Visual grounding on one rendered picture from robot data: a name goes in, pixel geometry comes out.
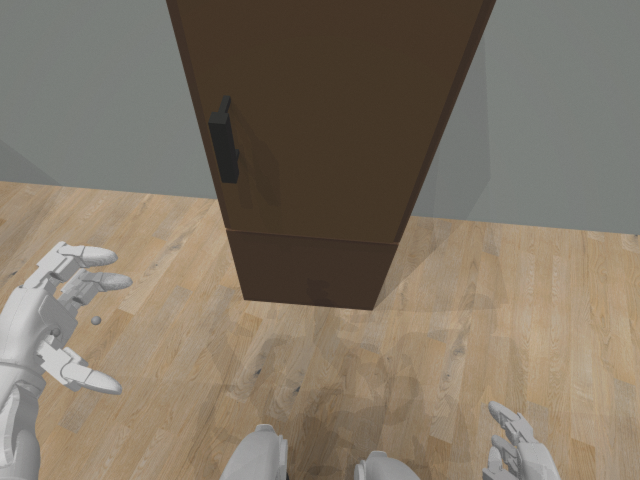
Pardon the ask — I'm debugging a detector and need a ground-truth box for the left robot hand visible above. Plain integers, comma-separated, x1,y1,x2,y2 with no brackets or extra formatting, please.
0,241,133,395

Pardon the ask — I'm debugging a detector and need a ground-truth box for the robot left forearm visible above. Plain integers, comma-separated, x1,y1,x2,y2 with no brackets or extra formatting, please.
0,363,46,480

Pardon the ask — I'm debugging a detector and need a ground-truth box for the handle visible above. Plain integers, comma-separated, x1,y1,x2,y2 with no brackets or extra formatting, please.
208,95,240,184

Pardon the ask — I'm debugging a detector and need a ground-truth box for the robot right thigh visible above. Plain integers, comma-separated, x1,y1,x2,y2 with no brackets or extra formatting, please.
354,457,420,480

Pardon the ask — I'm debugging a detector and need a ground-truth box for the right robot hand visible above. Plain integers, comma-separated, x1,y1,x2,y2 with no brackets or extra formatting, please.
482,401,561,480

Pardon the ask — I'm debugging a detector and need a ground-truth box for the robot right shin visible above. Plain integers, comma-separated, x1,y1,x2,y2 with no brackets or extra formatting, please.
366,451,387,460

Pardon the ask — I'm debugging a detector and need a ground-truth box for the cupboard door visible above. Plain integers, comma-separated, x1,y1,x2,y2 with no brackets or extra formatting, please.
177,0,483,243

